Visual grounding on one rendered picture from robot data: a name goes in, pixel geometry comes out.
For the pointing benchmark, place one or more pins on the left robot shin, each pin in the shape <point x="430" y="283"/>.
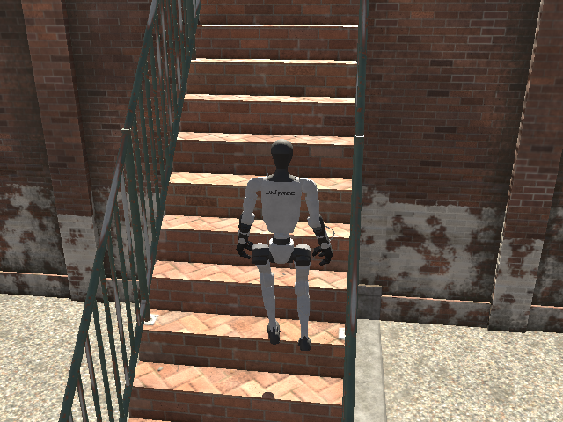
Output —
<point x="269" y="303"/>

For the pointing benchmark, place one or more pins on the robot right upper arm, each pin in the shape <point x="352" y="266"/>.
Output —
<point x="309" y="186"/>

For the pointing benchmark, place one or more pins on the robot right hand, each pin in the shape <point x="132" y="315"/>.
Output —
<point x="328" y="253"/>

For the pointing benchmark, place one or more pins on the robot left upper arm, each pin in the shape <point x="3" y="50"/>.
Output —
<point x="253" y="185"/>

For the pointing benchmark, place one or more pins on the robot head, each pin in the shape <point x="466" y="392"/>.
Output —
<point x="282" y="152"/>

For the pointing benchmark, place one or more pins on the right robot forearm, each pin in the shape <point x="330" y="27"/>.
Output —
<point x="321" y="235"/>

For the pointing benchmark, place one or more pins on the left robot forearm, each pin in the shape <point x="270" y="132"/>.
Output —
<point x="244" y="231"/>

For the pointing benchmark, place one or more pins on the robot left hand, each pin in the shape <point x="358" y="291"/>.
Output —
<point x="248" y="245"/>

